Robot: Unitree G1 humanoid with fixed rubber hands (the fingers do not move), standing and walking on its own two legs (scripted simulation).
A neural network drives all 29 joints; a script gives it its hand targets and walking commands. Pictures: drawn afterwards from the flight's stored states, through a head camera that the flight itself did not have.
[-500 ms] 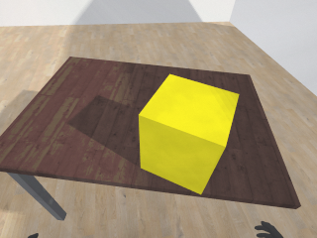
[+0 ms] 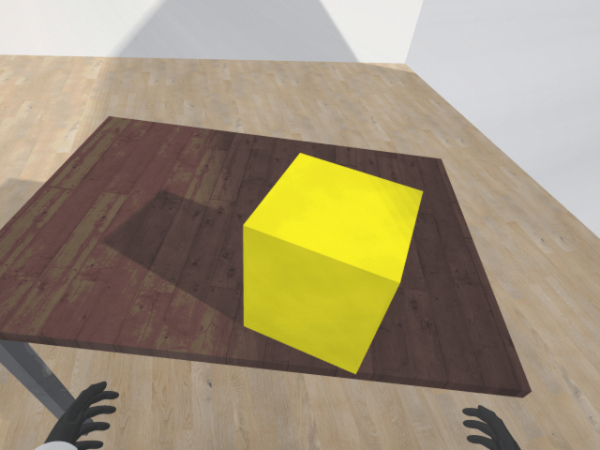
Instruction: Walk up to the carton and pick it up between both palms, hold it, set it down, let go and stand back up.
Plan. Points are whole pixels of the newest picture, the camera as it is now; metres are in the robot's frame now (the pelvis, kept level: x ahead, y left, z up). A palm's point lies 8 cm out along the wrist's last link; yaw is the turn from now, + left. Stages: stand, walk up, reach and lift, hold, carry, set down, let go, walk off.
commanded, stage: reach and lift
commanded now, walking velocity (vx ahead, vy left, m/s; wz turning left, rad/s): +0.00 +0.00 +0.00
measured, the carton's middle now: (327, 262) +0.43 -0.05 +0.01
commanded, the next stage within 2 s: none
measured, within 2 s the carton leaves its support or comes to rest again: neither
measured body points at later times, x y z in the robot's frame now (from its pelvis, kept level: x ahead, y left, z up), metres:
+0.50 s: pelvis +0.00 +0.01 +0.00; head -0.01 +0.04 +0.45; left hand +0.19 +0.28 -0.05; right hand +0.16 -0.25 -0.04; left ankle +0.01 +0.14 -0.74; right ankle -0.02 -0.12 -0.74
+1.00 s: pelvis +0.00 +0.01 +0.00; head -0.01 +0.04 +0.45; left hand +0.21 +0.26 -0.01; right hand +0.17 -0.19 -0.02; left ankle +0.01 +0.14 -0.74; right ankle -0.02 -0.12 -0.74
